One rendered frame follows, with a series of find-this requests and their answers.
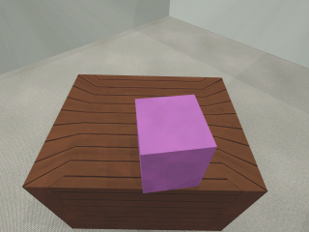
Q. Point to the pedestal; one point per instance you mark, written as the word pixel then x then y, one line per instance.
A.
pixel 88 170

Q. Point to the carton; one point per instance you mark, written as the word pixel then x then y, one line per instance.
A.
pixel 174 141

